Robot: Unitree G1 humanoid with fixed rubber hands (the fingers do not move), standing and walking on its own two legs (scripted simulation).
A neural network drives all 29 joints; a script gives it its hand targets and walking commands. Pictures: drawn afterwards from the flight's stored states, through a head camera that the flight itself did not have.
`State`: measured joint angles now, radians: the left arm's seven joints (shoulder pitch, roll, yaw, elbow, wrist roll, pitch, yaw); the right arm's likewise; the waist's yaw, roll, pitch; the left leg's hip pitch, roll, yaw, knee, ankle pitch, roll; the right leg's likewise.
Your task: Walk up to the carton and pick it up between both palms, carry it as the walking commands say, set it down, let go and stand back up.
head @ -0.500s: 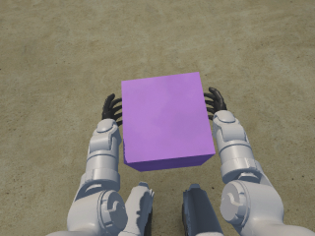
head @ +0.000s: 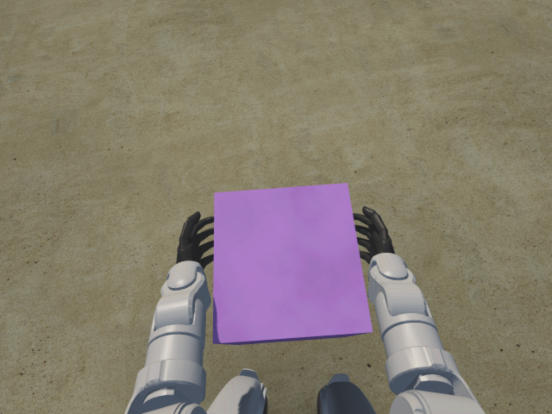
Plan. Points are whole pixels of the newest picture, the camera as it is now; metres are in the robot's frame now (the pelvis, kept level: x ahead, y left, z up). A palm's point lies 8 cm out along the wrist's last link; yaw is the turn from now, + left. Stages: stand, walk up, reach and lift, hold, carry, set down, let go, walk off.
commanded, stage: reach and lift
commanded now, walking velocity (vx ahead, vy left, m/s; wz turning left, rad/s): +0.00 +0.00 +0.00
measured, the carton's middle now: (286, 273) +0.33 +0.03 -0.11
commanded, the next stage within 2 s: none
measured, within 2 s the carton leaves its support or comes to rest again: neither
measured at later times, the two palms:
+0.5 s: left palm (175, 256) +0.30 +0.17 +0.03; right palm (392, 249) +0.34 -0.12 +0.02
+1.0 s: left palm (157, 249) +0.29 +0.17 +0.09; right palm (409, 236) +0.33 -0.12 +0.09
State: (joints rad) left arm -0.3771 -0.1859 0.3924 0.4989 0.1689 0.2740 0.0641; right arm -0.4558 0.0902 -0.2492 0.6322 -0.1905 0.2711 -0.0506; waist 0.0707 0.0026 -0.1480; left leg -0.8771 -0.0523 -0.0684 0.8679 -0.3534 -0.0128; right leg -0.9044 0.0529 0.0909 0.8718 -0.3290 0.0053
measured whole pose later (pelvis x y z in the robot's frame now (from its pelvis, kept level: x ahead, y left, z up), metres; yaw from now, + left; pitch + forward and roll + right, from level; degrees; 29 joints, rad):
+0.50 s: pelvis +0.00 +0.00 +0.04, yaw +0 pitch +8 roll +0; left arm -0.36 -0.18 0.38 0.50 0.22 0.41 0.04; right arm -0.40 0.12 -0.26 0.57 -0.25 0.42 -0.04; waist 0.08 0.02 -0.07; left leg -0.48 -0.04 -0.08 0.61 -0.26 -0.01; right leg -0.50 0.04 0.09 0.62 -0.24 0.00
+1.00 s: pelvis +0.01 -0.01 +0.05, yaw +2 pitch -5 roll +0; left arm -0.32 -0.17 0.31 0.34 0.23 0.67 0.03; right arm -0.37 0.13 -0.21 0.41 -0.26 0.67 -0.03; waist 0.06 0.03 0.01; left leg -0.15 -0.03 -0.11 0.46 -0.22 -0.02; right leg -0.16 0.04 0.06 0.45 -0.21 -0.01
